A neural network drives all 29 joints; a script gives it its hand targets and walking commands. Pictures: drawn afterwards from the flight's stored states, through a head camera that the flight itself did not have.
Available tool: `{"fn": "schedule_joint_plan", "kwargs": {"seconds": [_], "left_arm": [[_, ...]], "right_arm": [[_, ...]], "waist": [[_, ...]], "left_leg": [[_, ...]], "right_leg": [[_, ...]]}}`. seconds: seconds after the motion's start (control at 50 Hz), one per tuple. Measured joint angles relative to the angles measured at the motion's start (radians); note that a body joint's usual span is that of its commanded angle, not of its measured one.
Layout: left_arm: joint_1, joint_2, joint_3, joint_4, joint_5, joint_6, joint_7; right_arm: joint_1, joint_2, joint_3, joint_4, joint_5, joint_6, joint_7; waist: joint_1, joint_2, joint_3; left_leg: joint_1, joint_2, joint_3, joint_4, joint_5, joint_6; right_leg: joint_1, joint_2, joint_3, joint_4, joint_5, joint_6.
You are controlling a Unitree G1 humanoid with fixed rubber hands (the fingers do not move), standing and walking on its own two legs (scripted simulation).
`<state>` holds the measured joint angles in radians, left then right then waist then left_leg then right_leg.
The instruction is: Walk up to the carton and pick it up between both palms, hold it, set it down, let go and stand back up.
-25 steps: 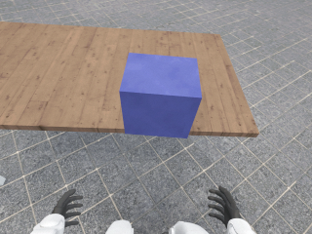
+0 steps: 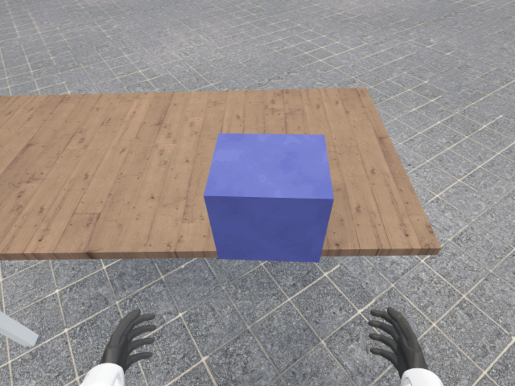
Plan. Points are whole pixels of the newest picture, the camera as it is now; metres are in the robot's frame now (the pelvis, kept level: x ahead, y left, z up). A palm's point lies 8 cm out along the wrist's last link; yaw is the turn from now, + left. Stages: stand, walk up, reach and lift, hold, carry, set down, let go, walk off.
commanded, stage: reach and lift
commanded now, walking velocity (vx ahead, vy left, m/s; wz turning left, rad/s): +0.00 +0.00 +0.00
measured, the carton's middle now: (269, 198) +0.43 +0.01 +0.03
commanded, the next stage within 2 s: none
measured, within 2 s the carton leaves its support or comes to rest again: neither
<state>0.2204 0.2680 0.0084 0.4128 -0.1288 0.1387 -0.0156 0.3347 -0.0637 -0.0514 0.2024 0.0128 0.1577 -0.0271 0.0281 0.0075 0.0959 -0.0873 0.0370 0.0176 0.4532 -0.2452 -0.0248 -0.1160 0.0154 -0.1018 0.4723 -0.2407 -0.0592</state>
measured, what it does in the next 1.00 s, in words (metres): stands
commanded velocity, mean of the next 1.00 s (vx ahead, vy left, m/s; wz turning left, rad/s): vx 0.00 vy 0.00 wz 0.00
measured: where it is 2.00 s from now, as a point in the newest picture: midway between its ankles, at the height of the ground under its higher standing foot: outside the picture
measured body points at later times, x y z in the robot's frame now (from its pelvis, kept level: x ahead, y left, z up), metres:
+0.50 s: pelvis +0.05 +0.03 +0.01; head +0.06 +0.03 +0.46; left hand +0.23 +0.27 +0.01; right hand +0.23 -0.17 +0.00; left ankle +0.01 +0.14 -0.74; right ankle +0.02 -0.07 -0.74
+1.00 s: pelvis +0.00 +0.04 +0.01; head +0.00 +0.05 +0.46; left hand +0.29 +0.21 +0.04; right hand +0.26 -0.18 +0.04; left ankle +0.01 +0.14 -0.74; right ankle +0.02 -0.07 -0.74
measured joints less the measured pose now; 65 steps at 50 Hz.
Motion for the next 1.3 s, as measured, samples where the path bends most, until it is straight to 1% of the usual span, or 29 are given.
{"fn": "schedule_joint_plan", "kwargs": {"seconds": [0.06, 0.12, 0.22, 0.28, 0.38, 0.52, 0.62, 0.68, 0.8, 0.96, 1.06, 1.16, 1.3], "left_arm": [[-0.010, 0.004, -0.003, -0.035, -0.019, -0.008, -0.010], [0.006, 0.010, 0.001, -0.098, -0.029, -0.008, -0.017], [0.049, 0.016, 0.045, -0.179, 0.000, -0.016, -0.035], [0.081, 0.018, 0.080, -0.225, 0.019, -0.022, -0.033], [0.142, 0.026, 0.091, -0.320, 0.007, -0.037, -0.012], [0.174, 0.003, 0.037, -0.419, -0.019, -0.067, 0.026], [0.169, -0.041, -0.022, -0.488, -0.025, -0.066, 0.053], [0.150, -0.068, -0.049, -0.504, -0.020, -0.049, 0.069], [0.052, -0.088, -0.079, -0.457, -0.023, -0.001, 0.104], [-0.180, -0.097, -0.080, -0.328, -0.035, 0.083, 0.148], [-0.321, -0.098, -0.054, -0.244, -0.049, 0.108, 0.160], [-0.414, -0.093, -0.016, -0.199, -0.058, 0.116, 0.156], [-0.513, -0.065, 0.041, -0.118, -0.064, 0.137, 0.109]], "right_arm": [[-0.009, -0.001, 0.039, -0.004, 0.032, -0.011, -0.020], [0.005, 0.001, 0.084, -0.034, 0.069, -0.035, -0.043], [0.050, -0.009, 0.147, -0.077, 0.116, -0.097, -0.071], [0.082, -0.018, 0.164, -0.094, 0.134, -0.144, -0.080], [0.115, -0.034, 0.145, -0.119, 0.142, -0.211, -0.069], [0.071, -0.083, 0.107, -0.121, 0.152, -0.275, -0.033], [0.028, -0.117, 0.088, -0.132, 0.182, -0.283, -0.011], [-0.002, -0.124, 0.073, -0.138, 0.196, -0.264, -0.005], [-0.083, -0.108, 0.028, -0.129, 0.203, -0.190, -0.003], [-0.243, -0.083, -0.032, -0.060, 0.202, -0.064, 0.003], [-0.364, -0.090, -0.038, -0.003, 0.215, -0.034, -0.002], [-0.479, -0.111, -0.024, 0.049, 0.242, -0.031, -0.009], [-0.612, -0.122, -0.003, 0.114, 0.244, -0.006, -0.044]], "waist": [[-0.001, -0.017, -0.008], [0.002, -0.036, -0.011], [0.002, -0.058, -0.001], [0.006, -0.061, -0.001], [0.010, -0.050, -0.017], [0.004, -0.009, -0.038], [0.005, 0.019, -0.048], [0.007, 0.026, -0.049], [0.007, 0.006, -0.045], [0.007, -0.028, -0.019], [0.003, -0.033, -0.015], [0.002, -0.017, -0.028], [0.000, 0.000, -0.049]], "left_leg": [[0.008, 0.007, -0.003, -0.022, 0.003, -0.016], [0.029, 0.016, 0.007, -0.054, 0.004, -0.024], [0.063, 0.023, 0.018, -0.091, 0.002, -0.026], [0.066, 0.023, 0.023, -0.095, -0.005, -0.024], [0.054, 0.012, 0.032, -0.097, -0.015, -0.012], [0.028, -0.009, 0.041, -0.086, -0.018, 0.013], [0.029, -0.019, 0.045, -0.079, -0.017, 0.029], [0.040, -0.024, 0.049, -0.083, -0.011, 0.038], [0.042, -0.033, 0.053, -0.092, 0.012, 0.045], [0.000, -0.033, 0.068, -0.086, 0.042, 0.045], [-0.051, -0.031, 0.075, -0.071, 0.051, 0.043], [-0.089, -0.024, 0.073, -0.059, 0.051, 0.037], [-0.085, -0.018, 0.048, -0.065, 0.046, 0.027]], "right_leg": [[0.008, 0.008, -0.003, -0.020, -0.002, -0.004], [0.021, 0.018, 0.006, -0.046, 0.002, -0.008], [0.052, 0.029, 0.017, -0.086, 0.005, -0.007], [0.057, 0.029, 0.023, -0.097, 0.003, -0.002], [0.047, 0.019, 0.033, -0.109, 0.003, 0.012], [0.034, -0.002, 0.042, -0.127, 0.019, 0.037], [0.047, -0.011, 0.048, -0.148, 0.039, 0.051], [0.058, -0.016, 0.051, -0.155, 0.048, 0.056], [0.051, -0.024, 0.055, -0.145, 0.063, 0.057], [-0.014, -0.025, 0.070, -0.104, 0.079, 0.049], [-0.074, -0.023, 0.077, -0.073, 0.081, 0.045], [-0.112, -0.017, 0.076, -0.063, 0.082, 0.039], [-0.098, -0.013, 0.051, -0.072, 0.069, 0.032]]}}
